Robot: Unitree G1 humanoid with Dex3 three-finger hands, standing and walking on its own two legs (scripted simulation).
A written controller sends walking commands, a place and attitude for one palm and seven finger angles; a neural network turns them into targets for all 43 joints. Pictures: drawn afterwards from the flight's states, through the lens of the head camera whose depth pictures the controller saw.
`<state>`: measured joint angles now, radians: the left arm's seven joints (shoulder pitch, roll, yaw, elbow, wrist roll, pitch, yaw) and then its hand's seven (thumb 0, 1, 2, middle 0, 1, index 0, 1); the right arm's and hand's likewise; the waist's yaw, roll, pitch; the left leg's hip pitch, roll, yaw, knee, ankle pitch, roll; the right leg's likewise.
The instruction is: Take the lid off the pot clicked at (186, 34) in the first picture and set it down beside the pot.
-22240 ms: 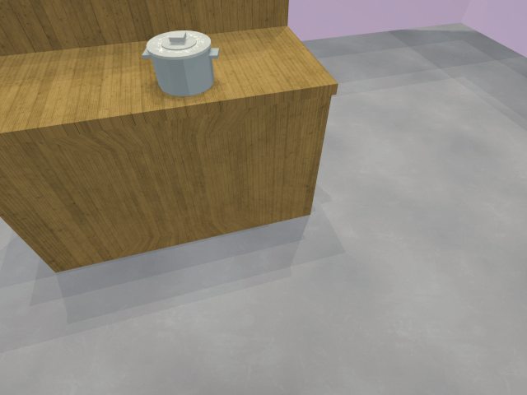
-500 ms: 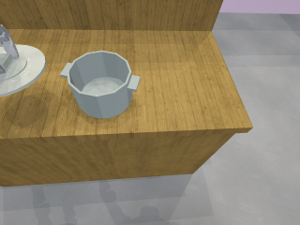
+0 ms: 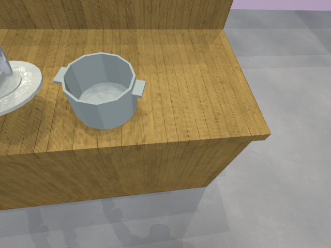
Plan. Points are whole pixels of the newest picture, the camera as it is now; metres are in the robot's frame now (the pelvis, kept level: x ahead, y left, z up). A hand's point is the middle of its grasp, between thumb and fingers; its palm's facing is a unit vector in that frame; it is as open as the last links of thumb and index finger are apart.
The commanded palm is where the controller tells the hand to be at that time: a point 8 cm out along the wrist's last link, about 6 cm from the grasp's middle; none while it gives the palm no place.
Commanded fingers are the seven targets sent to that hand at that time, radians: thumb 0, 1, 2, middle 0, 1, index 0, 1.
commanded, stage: lower the lid onto the table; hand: left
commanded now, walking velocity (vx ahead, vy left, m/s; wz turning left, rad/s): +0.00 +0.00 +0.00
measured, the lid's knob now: out of the picture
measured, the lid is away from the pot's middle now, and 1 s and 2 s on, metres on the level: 0.22 0.23 0.23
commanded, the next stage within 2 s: open the fingers wide in 1.38 s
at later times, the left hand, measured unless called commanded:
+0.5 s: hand out of the picture +0.47 +0.36 +0.10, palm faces -0.49 -0.16 -0.85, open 7.9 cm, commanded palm +0.53 +0.36 +0.17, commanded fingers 0.00 0.63 0.97 -0.80 -1.10 -0.79 -1.10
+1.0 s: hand (0, 97) +0.47 +0.35 +0.07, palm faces -0.52 -0.14 -0.84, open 7.9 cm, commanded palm +0.55 +0.36 +0.14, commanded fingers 0.00 0.63 0.97 -0.80 -1.10 -0.79 -1.10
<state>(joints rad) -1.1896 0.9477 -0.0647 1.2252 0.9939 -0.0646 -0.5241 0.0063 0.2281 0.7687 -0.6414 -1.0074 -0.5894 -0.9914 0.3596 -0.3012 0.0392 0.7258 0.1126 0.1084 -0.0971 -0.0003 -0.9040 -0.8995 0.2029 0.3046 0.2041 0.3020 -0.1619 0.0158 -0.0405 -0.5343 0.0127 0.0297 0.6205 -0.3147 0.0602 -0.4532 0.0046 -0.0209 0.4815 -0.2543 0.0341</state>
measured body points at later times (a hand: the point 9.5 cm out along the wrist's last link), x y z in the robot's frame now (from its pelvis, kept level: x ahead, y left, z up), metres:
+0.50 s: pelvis +0.00 +0.01 -0.01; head +0.10 +0.04 +0.43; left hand +0.49 +0.36 +0.15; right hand -0.01 -0.27 -0.11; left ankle -0.01 +0.08 -0.73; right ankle -0.02 -0.15 -0.73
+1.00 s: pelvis +0.00 +0.02 -0.01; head +0.11 +0.06 +0.42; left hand +0.49 +0.36 +0.11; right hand -0.04 -0.26 -0.11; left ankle -0.01 +0.08 -0.73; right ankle -0.02 -0.15 -0.73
